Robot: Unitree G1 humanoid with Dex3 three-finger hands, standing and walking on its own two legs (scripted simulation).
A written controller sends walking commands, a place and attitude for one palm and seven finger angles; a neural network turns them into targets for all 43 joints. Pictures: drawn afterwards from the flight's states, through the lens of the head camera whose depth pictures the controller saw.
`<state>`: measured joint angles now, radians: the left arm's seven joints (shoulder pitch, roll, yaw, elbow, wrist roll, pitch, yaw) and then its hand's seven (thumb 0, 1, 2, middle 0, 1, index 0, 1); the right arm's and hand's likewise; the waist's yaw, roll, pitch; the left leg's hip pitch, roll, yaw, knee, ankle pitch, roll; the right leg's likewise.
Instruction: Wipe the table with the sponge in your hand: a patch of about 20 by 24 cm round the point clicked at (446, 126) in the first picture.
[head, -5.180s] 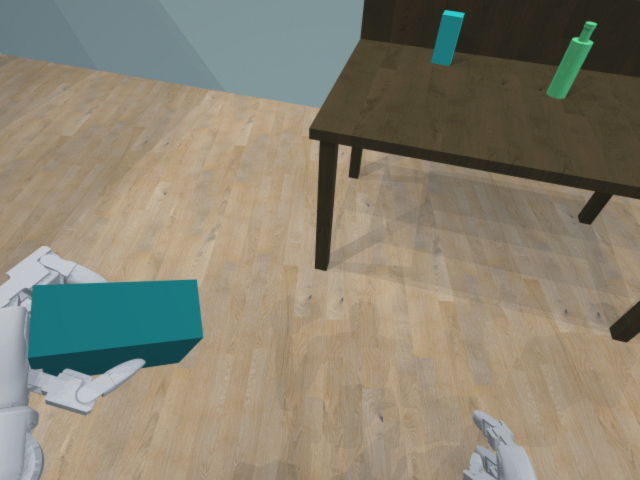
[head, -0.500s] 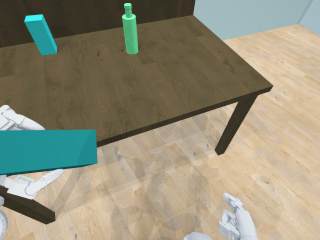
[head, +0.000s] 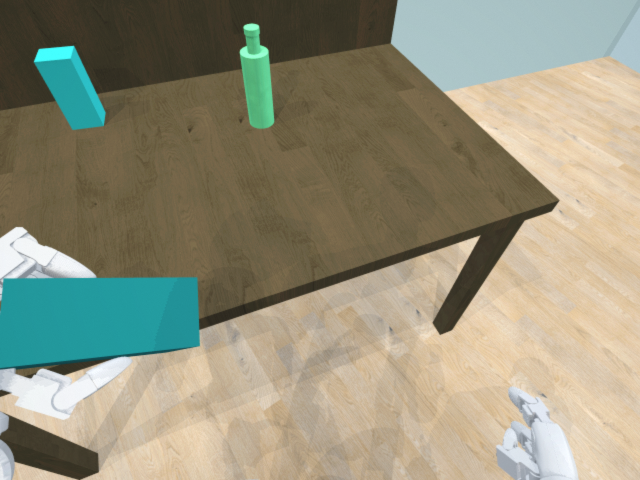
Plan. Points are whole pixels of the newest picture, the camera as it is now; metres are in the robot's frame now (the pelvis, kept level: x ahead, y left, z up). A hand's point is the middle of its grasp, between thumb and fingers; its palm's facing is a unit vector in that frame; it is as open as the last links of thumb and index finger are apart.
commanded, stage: come to a stop and stand still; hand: left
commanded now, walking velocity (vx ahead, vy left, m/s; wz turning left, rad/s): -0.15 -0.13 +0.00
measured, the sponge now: (131, 321) +0.23 +0.18 +0.16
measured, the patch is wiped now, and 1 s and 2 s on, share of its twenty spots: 0.00 0.00 0.00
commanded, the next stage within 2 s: look again from close up in 1.50 s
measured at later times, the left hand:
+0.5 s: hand (59, 374) +0.18 +0.22 +0.16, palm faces +0.34 -0.86 -0.38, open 10.1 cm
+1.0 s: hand (24, 348) +0.20 +0.26 +0.16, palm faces +0.36 -0.86 -0.36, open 10.1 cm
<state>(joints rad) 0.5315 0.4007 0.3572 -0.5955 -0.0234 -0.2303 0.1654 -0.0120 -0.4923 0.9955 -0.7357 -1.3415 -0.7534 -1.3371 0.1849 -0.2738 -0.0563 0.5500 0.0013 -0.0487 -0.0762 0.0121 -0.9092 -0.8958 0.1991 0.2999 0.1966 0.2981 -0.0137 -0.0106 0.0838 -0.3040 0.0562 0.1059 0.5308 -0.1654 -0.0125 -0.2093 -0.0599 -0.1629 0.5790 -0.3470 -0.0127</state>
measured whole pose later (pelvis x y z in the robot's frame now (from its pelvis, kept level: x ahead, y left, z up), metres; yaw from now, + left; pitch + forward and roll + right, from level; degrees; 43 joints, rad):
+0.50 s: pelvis -0.04 -0.02 +0.01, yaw -2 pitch -3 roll +0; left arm 0.42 0.35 0.33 -0.39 -0.04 -0.20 0.09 -0.01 -0.49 1.00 -0.73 -1.34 -0.75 -1.34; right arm 0.27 -0.23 0.02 0.62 0.00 -0.15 -0.03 0.01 -0.90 -0.89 0.21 0.30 0.20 0.30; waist 0.03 -0.01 0.05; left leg -0.28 0.01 0.01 0.48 -0.19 0.01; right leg -0.22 0.02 -0.06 0.49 -0.22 -0.04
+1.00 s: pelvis -0.02 +0.02 +0.01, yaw -1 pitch -2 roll -2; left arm 0.39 0.35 0.32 -0.42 -0.01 -0.19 0.09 -0.01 -0.49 1.00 -0.73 -1.34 -0.75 -1.34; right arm 0.21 -0.17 0.05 0.60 -0.01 -0.17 -0.03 0.01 -0.90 -0.90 0.20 0.30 0.20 0.30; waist 0.05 -0.03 0.05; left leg -0.25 -0.02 -0.01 0.42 -0.14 0.04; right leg -0.16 0.01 -0.03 0.36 -0.17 0.00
